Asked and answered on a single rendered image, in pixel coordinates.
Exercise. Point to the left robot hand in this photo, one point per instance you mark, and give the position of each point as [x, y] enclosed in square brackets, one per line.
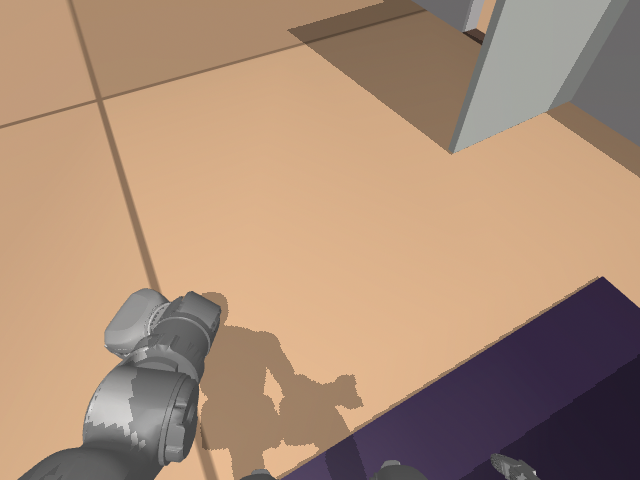
[127, 327]

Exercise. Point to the left robot arm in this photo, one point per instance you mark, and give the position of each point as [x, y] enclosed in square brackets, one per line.
[143, 414]

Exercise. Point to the right robot hand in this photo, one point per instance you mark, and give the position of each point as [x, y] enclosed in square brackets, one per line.
[513, 469]

